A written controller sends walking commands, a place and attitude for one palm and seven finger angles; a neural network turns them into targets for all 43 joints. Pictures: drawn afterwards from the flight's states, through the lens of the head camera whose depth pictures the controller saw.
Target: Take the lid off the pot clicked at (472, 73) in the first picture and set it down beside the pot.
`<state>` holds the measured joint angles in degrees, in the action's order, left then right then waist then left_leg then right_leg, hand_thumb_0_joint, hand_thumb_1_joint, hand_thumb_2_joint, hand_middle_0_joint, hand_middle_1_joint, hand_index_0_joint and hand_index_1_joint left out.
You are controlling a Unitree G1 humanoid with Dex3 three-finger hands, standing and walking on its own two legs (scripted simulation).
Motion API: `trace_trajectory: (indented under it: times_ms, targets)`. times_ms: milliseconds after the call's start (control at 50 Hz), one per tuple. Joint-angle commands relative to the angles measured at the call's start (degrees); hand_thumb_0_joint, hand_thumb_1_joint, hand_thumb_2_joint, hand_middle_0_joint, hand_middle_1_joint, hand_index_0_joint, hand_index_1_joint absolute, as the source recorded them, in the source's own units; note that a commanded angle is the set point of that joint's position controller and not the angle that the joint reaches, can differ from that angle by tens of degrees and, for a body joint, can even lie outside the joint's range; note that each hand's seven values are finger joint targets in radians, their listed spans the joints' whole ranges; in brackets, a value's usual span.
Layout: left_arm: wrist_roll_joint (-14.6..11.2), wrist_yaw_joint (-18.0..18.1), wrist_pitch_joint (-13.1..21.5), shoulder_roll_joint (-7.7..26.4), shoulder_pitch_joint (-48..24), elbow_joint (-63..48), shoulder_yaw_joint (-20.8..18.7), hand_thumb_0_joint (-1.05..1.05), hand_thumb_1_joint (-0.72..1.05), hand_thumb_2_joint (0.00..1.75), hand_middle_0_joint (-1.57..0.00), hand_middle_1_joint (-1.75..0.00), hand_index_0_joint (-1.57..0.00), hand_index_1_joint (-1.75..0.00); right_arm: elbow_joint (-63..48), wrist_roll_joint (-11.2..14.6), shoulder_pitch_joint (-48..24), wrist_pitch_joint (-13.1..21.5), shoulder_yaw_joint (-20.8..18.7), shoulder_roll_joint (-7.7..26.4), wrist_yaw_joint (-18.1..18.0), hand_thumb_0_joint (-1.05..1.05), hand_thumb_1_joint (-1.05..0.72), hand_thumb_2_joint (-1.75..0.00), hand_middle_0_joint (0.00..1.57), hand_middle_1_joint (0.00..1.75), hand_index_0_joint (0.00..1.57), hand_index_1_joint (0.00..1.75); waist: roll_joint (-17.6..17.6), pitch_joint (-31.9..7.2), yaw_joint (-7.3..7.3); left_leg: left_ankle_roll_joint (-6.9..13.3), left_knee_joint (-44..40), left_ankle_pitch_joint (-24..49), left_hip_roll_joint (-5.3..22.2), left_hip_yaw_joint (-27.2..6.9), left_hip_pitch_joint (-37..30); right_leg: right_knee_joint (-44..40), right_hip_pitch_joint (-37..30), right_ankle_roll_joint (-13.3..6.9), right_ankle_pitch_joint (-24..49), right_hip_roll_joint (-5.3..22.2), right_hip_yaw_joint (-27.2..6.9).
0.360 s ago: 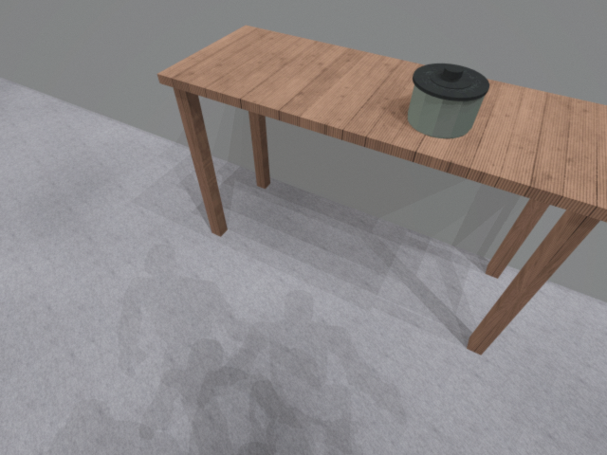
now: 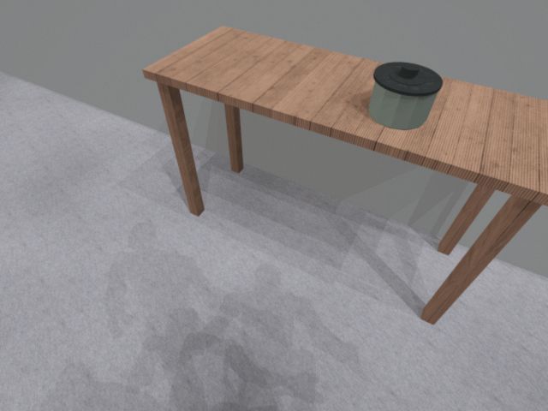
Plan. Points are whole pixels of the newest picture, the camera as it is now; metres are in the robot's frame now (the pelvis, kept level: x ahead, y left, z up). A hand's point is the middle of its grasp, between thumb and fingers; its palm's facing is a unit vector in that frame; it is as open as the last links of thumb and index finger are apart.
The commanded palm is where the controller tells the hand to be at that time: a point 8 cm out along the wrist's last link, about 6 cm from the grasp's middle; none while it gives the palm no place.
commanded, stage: look at it before walking up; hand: left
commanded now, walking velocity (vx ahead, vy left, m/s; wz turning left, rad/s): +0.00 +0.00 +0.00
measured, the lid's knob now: (410, 69) +0.90 -0.30 +0.09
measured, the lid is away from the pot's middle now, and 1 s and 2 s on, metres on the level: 0.00 0.00 0.00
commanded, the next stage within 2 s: turn to face it in 0.30 s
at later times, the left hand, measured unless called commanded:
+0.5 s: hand out of the picture +0.07 +0.25 -0.16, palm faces -0.02 -0.94 -0.33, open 7.4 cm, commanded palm none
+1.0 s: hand out of the picture +0.05 +0.17 -0.17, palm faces -0.17 -0.95 -0.25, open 7.4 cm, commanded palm none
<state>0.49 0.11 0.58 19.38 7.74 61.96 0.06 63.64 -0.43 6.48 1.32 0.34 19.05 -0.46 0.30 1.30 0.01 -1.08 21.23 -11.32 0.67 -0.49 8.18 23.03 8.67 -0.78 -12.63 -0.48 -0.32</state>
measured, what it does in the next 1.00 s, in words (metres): lifts its left foot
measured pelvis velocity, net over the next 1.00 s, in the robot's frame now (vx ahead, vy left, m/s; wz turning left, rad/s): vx -0.01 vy -0.01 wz -0.25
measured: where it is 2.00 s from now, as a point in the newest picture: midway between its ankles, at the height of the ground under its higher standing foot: outside the picture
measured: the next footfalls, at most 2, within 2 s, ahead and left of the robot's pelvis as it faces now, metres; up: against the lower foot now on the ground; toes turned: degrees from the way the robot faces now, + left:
left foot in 1.20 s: +0.05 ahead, +0.14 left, +0.00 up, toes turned -19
right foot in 1.52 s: -0.01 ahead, -0.10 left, +0.00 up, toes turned -27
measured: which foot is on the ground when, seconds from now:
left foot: down 0.00-0.78, up 0.80-1.00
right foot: down 0.00-1.00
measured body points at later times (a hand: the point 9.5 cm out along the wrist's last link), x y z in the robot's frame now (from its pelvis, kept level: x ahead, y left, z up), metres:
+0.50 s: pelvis +0.01 +0.00 +0.00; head +0.01 +0.00 +0.45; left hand +0.07 +0.30 -0.14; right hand +0.08 -0.29 -0.14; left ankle +0.00 +0.13 -0.74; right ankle +0.00 -0.11 -0.74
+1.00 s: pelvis -0.01 -0.01 -0.01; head +0.02 -0.04 +0.44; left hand +0.06 +0.22 -0.15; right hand +0.00 -0.27 -0.16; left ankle +0.00 +0.15 -0.68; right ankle -0.01 -0.10 -0.75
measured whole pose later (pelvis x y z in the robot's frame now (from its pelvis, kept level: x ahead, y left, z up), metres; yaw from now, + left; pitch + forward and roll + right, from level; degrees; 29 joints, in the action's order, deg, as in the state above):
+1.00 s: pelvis -0.01 -0.01 -0.01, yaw -14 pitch +1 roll +2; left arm 1.0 0.5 -1.5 10.0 17.7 54.4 -2.4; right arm 56.3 -0.6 9.7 -2.0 -3.0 12.7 -1.3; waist -0.1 3.7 1.6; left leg -2.5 56.4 -22.3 2.2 0.0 25.3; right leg 28.8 16.9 -3.6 -12.2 -3.6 -4.9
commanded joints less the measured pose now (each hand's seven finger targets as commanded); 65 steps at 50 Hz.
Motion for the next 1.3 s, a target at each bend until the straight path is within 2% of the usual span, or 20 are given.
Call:
trace_trajectory:
  times_ms: [0,360,520,600,640,680,700,720,740,760,780,820,880,1040,1120,1140,1160,1180,1220,1280]
  targets:
    - [0.2,0.5,1.1,12.2,-1.8,-3.2,-2.3,0.00,0.90,0.90,-0.20,-0.30,-0.20,-0.30,-3.5,0.0,-2.4,1.0,-2.4,11.6,-0.5,0.00,-0.90,-0.90,0.20,0.30,0.20,0.30,-0.7,-2.2,-0.03,2.4,-3.5,7.0,5.9,-5.0,-0.7,-4.9,0.7,-1.2,7.3,7.2,-6.6]
    - [0.0,0.7,1.2,11.8,-0.8,-2.7,-2.2,0.00,0.90,0.90,-0.20,-0.30,-0.20,-0.30,-2.6,0.1,-1.8,1.0,-2.3,11.1,-0.6,0.00,-0.90,-0.90,0.20,0.30,0.20,0.30,-0.6,-3.1,-0.10,2.2,-3.7,9.4,6.2,-4.7,-2.1,-4.9,-0.8,-1.0,10.7,7.3,-6.5]
    - [0.2,0.7,-1.2,6.2,3.6,-4.3,-2.3,0.00,0.90,0.90,-0.20,-0.30,-0.20,-0.30,-4.2,0.0,3.3,-0.3,-2.6,5.3,-1.3,0.00,-0.90,-0.90,0.20,0.30,0.20,0.30,-0.6,-2.2,-0.44,1.2,1.5,7.0,7.4,-0.1,-2.9,0.9,5.3,-1.1,14.3,5.6,-9.4]
    - [0.4,0.2,-2.1,5.0,4.5,-7.6,-3.1,0.00,0.90,0.90,-0.20,-0.30,-0.20,-0.30,-7.6,-0.2,4.0,-0.9,-4.2,6.5,-1.6,0.00,-0.90,-0.90,0.20,0.30,0.20,0.30,-4.9,-0.4,-0.38,3.5,0.8,5.1,11.7,-1.9,-1.4,9.5,11.2,-0.1,9.6,1.8,-7.2]
    - [0.4,-0.2,-2.5,3.6,6.2,-8.6,-3.4,0.00,0.90,0.90,-0.20,-0.30,-0.20,-0.30,-9.3,-0.2,3.1,-0.9,-5.0,7.2,-1.6,0.00,-0.90,-0.90,0.20,0.30,0.20,0.30,-9.1,-0.3,0.34,6.4,-0.9,5.4,15.8,-3.9,0.6,17.1,12.4,0.6,-0.9,0.2,-4.0]
    - [0.5,-0.5,-2.8,2.1,8.2,-9.4,-3.8,0.00,0.90,0.90,-0.20,-0.30,-0.20,-0.30,-10.9,-0.3,1.5,-0.9,-5.4,7.0,-1.3,0.00,-0.90,-0.90,0.20,0.30,0.20,0.30,-11.3,0.4,1.57,8.9,-0.6,8.1,19.1,-2.9,4.7,22.1,10.6,1.3,-11.8,1.3,-0.8]
    - [0.6,-0.6,-2.6,1.7,10.2,-9.4,-4.1,0.00,0.90,0.90,-0.20,-0.30,-0.20,-0.30,-11.5,-0.5,0.2,-0.9,-5.5,6.5,-1.3,0.00,-0.90,-0.90,0.20,0.30,0.20,0.30,-9.7,0.3,2.84,8.1,2.9,9.1,18.3,-0.9,6.6,18.9,7.6,1.0,-10.5,2.0,-0.9]
    - [0.8,-0.6,-2.3,2.2,14.1,-8.7,-4.5,0.00,0.90,0.90,-0.20,-0.30,-0.20,-0.30,-12.2,-0.4,-1.1,-1.2,-5.5,6.1,-1.2,0.00,-0.90,-0.90,0.20,0.30,0.20,0.30,-5.4,-0.3,4.81,5.7,10.1,5.7,15.6,2.4,10.1,11.9,3.0,0.4,-3.2,2.6,-2.1]
    - [1.5,-0.1,-1.4,6.2,15.5,-8.8,-5.4,0.00,0.90,0.90,-0.20,-0.30,-0.20,-0.30,-13.1,-0.1,0.1,-1.8,-5.1,2.6,-1.0,0.00,-0.90,-0.90,0.20,0.30,0.20,0.30,9.9,-0.2,4.75,0.4,26.0,-6.8,6.7,8.3,17.4,-0.4,0.3,-2.5,6.0,10.6,-17.1]
    - [1.0,0.6,-1.1,9.5,16.3,-9.4,-5.9,0.00,0.90,0.90,-0.20,-0.30,-0.20,-0.30,-14.7,0.0,-0.8,-2.1,-4.5,0.1,-0.9,0.00,-0.90,-0.90,0.20,0.30,0.20,0.30,18.3,0.4,4.64,-1.4,37.0,-22.5,0.5,5.3,23.7,-8.1,3.1,-7.4,12.1,19.9,-33.4]
    - [0.7,1.3,-1.2,8.2,15.3,-9.8,-5.9,0.00,0.90,0.90,-0.20,-0.30,-0.20,-0.30,-14.1,0.0,-1.2,-2.6,-4.7,1.3,-1.2,0.00,-0.90,-0.90,0.20,0.30,0.20,0.30,13.9,0.0,4.45,-0.5,41.5,-20.6,1.9,-1.9,22.9,-10.0,5.4,-8.8,6.8,19.5,-34.0]
    - [0.7,1.4,-1.2,5.5,9.4,-11.7,-5.6,0.00,0.90,0.90,-0.20,-0.30,-0.20,-0.30,-12.6,-0.2,1.0,-2.1,-5.0,0.9,-0.9,0.00,-0.90,-0.90,0.20,0.30,0.20,0.30,5.0,0.6,1.18,-0.8,43.7,-13.8,3.5,-2.5,23.3,-7.0,6.0,-11.1,4.3,16.0,-28.5]
    - [0.7,1.2,-0.8,3.7,9.3,-11.9,-5.5,0.00,0.90,0.90,-0.20,-0.30,-0.20,-0.30,-11.6,-0.4,3.0,-2.1,-4.7,-1.1,-0.8,0.00,-0.90,-0.90,0.20,0.30,0.20,0.30,5.9,-2.8,0.65,-1.7,39.9,-10.1,2.8,-0.7,20.3,-5.4,4.2,-9.7,8.0,12.2,-21.7]
    - [1.1,1.2,-1.2,3.6,11.9,-10.9,-6.4,0.00,0.90,0.90,-0.20,-0.30,-0.20,-0.30,-12.4,0.2,2.5,-1.3,-4.3,-3.2,-1.3,0.00,-0.90,-0.90,0.20,0.30,0.20,0.30,7.7,-4.4,2.14,-1.0,23.1,-12.8,0.6,0.6,15.1,-4.1,1.0,-10.2,14.6,11.0,-23.4]
    - [0.7,1.3,-1.6,3.1,8.4,-11.4,-6.3,0.00,0.90,0.90,-0.20,-0.30,-0.20,-0.30,-10.7,0.6,9.7,-0.4,-4.1,-3.4,-1.9,0.00,-0.90,-0.90,0.20,0.30,0.20,0.30,8.1,-5.7,-1.12,0.0,5.8,-4.1,-0.1,0.6,2.2,-0.7,7.0,-6.8,13.3,8.3,-22.2]
    - [0.4,1.2,-1.7,1.6,7.8,-11.9,-5.9,0.00,0.90,0.90,-0.20,-0.30,-0.20,-0.30,-10.0,0.5,11.9,0.1,-4.2,-1.9,-2.1,0.00,-0.90,-0.90,0.20,0.30,0.20,0.30,4.1,-5.7,-1.94,0.8,1.1,-2.8,2.4,-1.2,-4.2,2.0,12.6,-4.6,7.2,5.4,-19.4]
    - [0.2,0.8,-1.9,-1.4,8.1,-12.9,-5.4,0.00,0.90,0.90,-0.20,-0.30,-0.20,-0.30,-10.5,-0.1,12.3,0.4,-4.8,2.0,-2.2,0.00,-0.90,-0.90,0.20,0.30,0.20,0.30,-7.9,-4.3,-1.98,4.6,-4.3,-2.2,12.6,-13.3,-7.8,10.1,21.7,-1.7,-3.9,-1.5,-13.1]
    - [0.4,0.5,-1.7,-2.6,7.3,-13.8,-5.1,0.00,0.90,0.90,-0.20,-0.30,-0.20,-0.30,-11.9,-0.6,11.5,0.0,-5.2,5.1,-2.2,0.00,-0.90,-0.90,0.20,0.30,0.20,0.30,-15.3,-1.2,-1.61,9.6,-8.2,1.2,22.0,-22.2,-4.4,20.5,25.9,1.3,-17.1,-4.7,-4.7]
    - [1.2,0.3,-2.0,-1.0,5.9,-12.8,-5.8,0.00,0.90,0.90,-0.20,-0.30,-0.20,-0.30,-12.0,-1.1,8.4,0.1,-4.4,2.3,-2.3,0.00,-0.90,-0.90,0.20,0.30,0.20,0.30,-11.9,1.5,-0.21,12.0,-7.3,6.5,20.3,-18.8,4.3,35.4,23.6,2.4,-15.7,-1.9,-5.0]
    - [0.7,-0.5,-2.4,-2.5,8.4,-11.1,-5.3,0.00,0.90,0.90,-0.20,-0.30,-0.20,-0.30,-12.4,-1.0,5.3,0.2,-3.7,0.4,-2.4,0.00,-0.90,-0.90,0.20,0.30,0.20,0.30,-10.6,1.0,1.56,9.4,-3.6,17.4,13.3,-4.7,3.1,36.7,22.0,3.0,-10.6,-0.1,-1.9]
